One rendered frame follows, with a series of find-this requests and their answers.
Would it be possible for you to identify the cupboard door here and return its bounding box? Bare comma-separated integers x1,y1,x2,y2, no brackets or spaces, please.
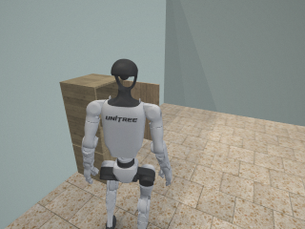
124,80,160,141

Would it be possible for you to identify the robot head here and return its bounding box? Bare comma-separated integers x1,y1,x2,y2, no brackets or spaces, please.
108,58,141,108

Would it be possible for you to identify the robot left shin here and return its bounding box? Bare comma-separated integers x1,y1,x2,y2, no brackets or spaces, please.
106,180,117,227

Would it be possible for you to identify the left robot forearm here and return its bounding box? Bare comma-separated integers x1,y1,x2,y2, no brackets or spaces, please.
81,137,95,170

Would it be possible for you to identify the robot left upper arm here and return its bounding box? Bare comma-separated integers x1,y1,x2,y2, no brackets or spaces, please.
82,99,106,149

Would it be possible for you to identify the right robot forearm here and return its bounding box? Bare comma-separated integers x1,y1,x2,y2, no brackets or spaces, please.
155,140,172,174

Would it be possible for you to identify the left robot hand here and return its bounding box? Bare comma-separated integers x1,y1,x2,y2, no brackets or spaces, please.
83,165,99,184

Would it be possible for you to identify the robot right upper arm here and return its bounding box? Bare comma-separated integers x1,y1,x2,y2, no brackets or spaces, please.
143,103,164,155

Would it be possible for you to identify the right robot hand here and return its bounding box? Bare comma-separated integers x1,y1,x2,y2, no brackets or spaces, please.
158,169,173,186

